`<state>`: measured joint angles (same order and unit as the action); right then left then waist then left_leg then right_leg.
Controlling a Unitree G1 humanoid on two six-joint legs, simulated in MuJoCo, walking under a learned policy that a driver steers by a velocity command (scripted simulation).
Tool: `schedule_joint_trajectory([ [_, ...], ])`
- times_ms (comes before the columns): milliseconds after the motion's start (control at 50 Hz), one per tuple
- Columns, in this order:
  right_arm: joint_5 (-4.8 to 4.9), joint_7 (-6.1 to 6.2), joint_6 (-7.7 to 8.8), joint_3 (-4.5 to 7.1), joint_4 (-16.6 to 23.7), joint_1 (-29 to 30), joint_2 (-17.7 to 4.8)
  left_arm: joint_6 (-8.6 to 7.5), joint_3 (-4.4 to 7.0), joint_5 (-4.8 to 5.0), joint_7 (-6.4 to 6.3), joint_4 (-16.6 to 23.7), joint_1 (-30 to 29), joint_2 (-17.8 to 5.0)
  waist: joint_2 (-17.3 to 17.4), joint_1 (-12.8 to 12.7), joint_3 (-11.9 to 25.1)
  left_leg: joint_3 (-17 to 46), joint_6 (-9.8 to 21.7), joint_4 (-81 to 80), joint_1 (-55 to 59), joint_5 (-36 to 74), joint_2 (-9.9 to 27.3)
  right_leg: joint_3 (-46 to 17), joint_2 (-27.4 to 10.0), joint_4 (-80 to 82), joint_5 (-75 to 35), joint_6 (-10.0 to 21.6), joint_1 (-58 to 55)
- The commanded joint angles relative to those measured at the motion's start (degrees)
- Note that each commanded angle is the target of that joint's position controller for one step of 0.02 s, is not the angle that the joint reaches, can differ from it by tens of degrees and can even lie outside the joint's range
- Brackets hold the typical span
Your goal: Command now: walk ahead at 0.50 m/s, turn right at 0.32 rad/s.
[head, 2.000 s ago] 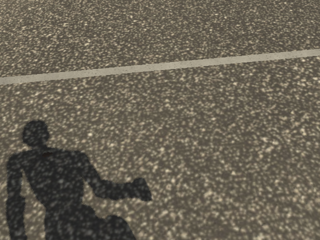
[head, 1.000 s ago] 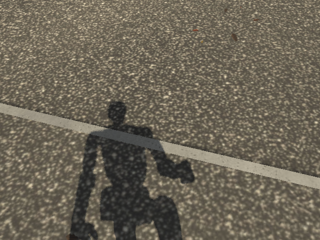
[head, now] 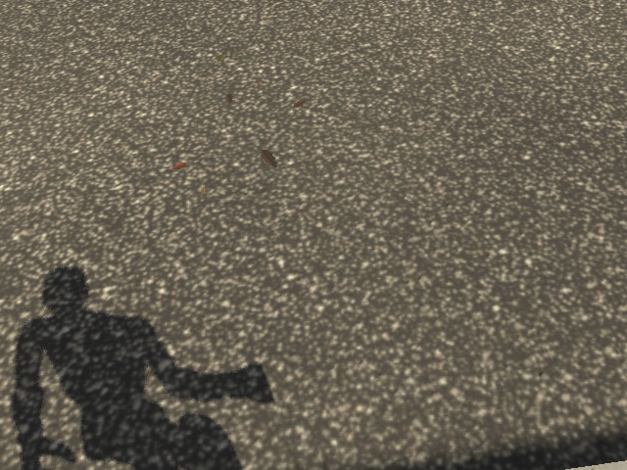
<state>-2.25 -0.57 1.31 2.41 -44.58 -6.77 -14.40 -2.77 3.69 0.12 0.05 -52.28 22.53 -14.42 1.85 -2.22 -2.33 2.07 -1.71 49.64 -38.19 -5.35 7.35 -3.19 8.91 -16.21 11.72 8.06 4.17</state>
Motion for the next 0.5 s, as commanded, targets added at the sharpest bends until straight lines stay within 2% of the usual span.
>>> schedule_joint_trajectory([
  [20, 0.03, -0.74, 0.38, 0.33, 4.6, 5.1, -3.3, -0.66, 0.96, 0.10, -0.46, 2.2, 4.7, -6.8, -4.5, -1.7, -0.6, -3.3, 0.8, -6.6, 0.3, 7.3, -2.8, -9.6, -14.0, 4.4, -27.5, 2.9, -0.6],
  [60, 0.54, -1.19, 0.66, -0.01, 5.6, 7.9, -3.0, -0.37, 0.77, -0.20, -0.81, 2.0, 5.9, -7.2, -5.3, -2.6, -0.9, -3.9, 1.5, -10.7, 0.4, 7.8, -4.0, -9.4, -14.5, 3.4, -30.0, 2.6, -3.8],
  [80, 0.38, -1.32, 0.76, -0.34, 5.6, 8.2, -2.7, -0.19, 0.78, -0.70, -0.86, 1.7, 6.4, -7.3, -6.2, -2.7, -0.5, -4.8, 1.8, -10.1, 3.4, 7.8, -5.5, -8.4, -14.5, 2.7, -33.9, 2.4, -3.4],
  [120, 0.74, -1.29, 1.07, -0.23, 6.0, 8.5, -3.9, -0.03, 0.69, -1.27, -1.00, 1.7, 6.2, -7.8, -6.5, -2.2, -1.1, -4.4, 2.9, -11.3, 5.2, 3.0, -6.2, -8.6, -16.2, 1.1, -37.2, 2.7, -5.4],
  [160, 0.78, -0.88, 1.39, 0.22, 4.8, 3.3, -5.5, -0.31, 0.79, -1.48, -1.46, 2.2, 3.3, -9.0, -6.4, 1.2, -0.5, -3.8, 5.0, -14.3, 12.4, -2.8, -8.0, -8.0, -17.2, -2.7, -45.5, 2.0, -5.7],
  [180, 0.90, -0.54, 1.60, 0.69, 3.0, -2.6, -6.4, -0.42, 0.85, -1.57, -1.69, 2.4, 2.1, -9.5, -6.4, 3.6, 1.7, -3.5, 6.0, -15.8, 18.6, -5.9, -9.5, -7.9, -17.1, -7.6, -50.9, 1.5, -6.1],
  [200, 0.79, -0.05, 2.11, 1.20, 0.5, -10.4, -7.1, -0.48, 0.87, -1.35, -1.72, 2.3, 1.1, -9.9, -4.6, 7.3, 4.3, -3.3, 7.2, -21.0, 26.1, -3.5, -10.1, -6.7, -15.4, -17.0, -52.0, 0.5, -5.6],
  [220, 0.02, 0.77, 2.90, 1.62, -0.7, -18.3, -8.8, -0.68, 0.22, -0.52, -1.52, 3.1, 1.4, -7.9, -0.5, 10.4, 9.8, 4.7, 9.5, -25.3, 38.2, 0.2, -2.1, -4.7, -12.8, -31.6, -39.2, -1.1, 0.9],
  [240, -0.56, 1.10, 2.96, 2.19, 0.1, -19.7, -13.0, -0.71, -1.06, 0.77, -1.31, 3.5, 9.6, -1.4, 11.4, 5.4, 16.8, 26.7, 17.0, -23.9, 53.1, 16.2, 14.6, -0.4, -2.9, -51.5, 8.0, -4.3, 16.5],
  [260, 1.81, 0.40, 2.04, 2.22, -0.4, -18.9, -11.3, -0.47, 0.25, -0.06, -1.69, 1.2, 12.3, -6.8, 9.4, 5.2, 17.2, 36.6, 22.8, -26.7, 50.9, 24.3, 16.2, -3.4, 0.3, -59.7, 20.9, -4.1, 24.0],
  [280, 2.42, 0.07, 1.91, 1.31, 0.8, -13.2, -7.6, -0.15, 0.71, -0.68, -1.88, 1.1, 7.8, -8.2, 2.2, 3.6, 8.1, 27.2, 22.7, -27.6, 42.5, 27.7, 14.4, -5.7, -2.9, -60.8, 16.6, -4.7, 26.0],
  [300, 2.06, -0.24, 2.15, 0.47, 1.5, -9.6, -5.0, -0.02, 0.46, -0.69, -1.75, 2.0, 3.6, -7.4, -0.1, 3.2, 4.4, 20.7, 21.3, -29.0, 36.7, 33.3, 12.2, -5.0, -4.5, -58.6, 14.1, -5.2, 25.1],
  [320, 1.60, -0.40, 2.59, -0.19, 1.0, -9.0, -3.7, 0.54, 0.49, -0.63, -1.61, 2.3, 1.7, -6.9, -0.2, 2.3, 2.6, 15.9, 19.2, -30.3, 33.3, 37.1, 10.1, -4.6, -5.9, -56.2, 12.9, -5.5, 23.8],
  [340, 1.80, -0.31, 2.96, -0.55, 0.3, -9.4, -3.4, 1.52, 0.36, -1.13, -1.30, 2.5, 1.3, -6.1, 0.8, 1.3, 2.0, 12.1, 17.4, -31.7, 30.4, 38.0, 8.0, -4.4, -6.8, -52.7, 12.0, -6.0, 21.7],
  [360, 1.88, -0.29, 3.43, -0.71, -0.4, -10.1, -3.6, 2.50, 0.23, -1.16, -1.21, 1.8, 2.1, -4.9, 1.7, 0.5, 2.9, 9.9, 16.1, -32.6, 29.5, 39.4, 7.0, -4.0, -6.9, -50.0, 11.1, -6.3, 19.6],
  [420, 1.71, 0.07, 4.16, -1.11, -1.8, -11.8, -4.6, 4.11, -0.11, -0.85, -1.22, 1.2, 1.5, -3.0, 2.2, -0.4, 4.9, 5.0, 15.1, -33.1, 29.1, 45.1, 5.0, -2.7, -6.3, -44.7, 7.4, -7.2, 17.8],
  [440, 1.70, 0.19, 4.05, -1.36, -2.0, -11.8, -4.6, 4.38, -0.32, -0.90, -1.26, 1.1, 0.7, -2.5, 2.4, -0.7, 5.2, 3.5, 14.6, -33.1, 28.9, 45.4, 4.3, -2.0, -6.7, -41.9, 6.1, -7.4, 17.7],
  [460, 1.60, 0.45, 3.69, -1.88, -2.3, -11.8, -4.1, 4.73, -0.41, -1.12, -0.78, 0.8, -0.2, -2.2, 2.0, -0.7, 6.0, 2.8, 14.0, -33.0, 29.5, 45.8, 3.7, -1.5, -7.1, -39.4, 5.4, -7.7, 17.3],
  [500, 1.73, 0.60, 2.98, -2.14, -3.0, -12.1, -4.4, 5.19, -0.98, -1.22, -0.61, 0.8, -2.5, -1.3, 3.4, -0.3, 6.1, 1.3, 12.3, -33.0, 28.9, 43.8, 2.7, 0.1, -8.3, -33.7, 3.3, -8.0, 15.7],
])
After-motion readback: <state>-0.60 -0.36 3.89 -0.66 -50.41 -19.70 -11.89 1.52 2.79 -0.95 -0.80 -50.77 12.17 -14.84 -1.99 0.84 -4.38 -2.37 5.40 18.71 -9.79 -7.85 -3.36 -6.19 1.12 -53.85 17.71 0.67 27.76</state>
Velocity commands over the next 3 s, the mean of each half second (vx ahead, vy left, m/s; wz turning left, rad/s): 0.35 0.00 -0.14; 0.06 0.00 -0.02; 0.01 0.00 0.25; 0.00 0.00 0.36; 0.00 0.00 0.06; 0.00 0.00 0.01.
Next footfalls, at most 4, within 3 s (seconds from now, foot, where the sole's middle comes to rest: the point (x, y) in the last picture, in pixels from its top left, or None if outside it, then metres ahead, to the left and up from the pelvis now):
0.22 left None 0.27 0.11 -0.78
0.70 right None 0.27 -0.08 -0.78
1.86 right None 0.26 -0.09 -0.78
2.16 left None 0.17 0.10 -0.78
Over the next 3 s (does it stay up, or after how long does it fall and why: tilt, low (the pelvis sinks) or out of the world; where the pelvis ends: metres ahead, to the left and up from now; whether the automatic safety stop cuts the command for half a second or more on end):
stays up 0.18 -0.02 0.00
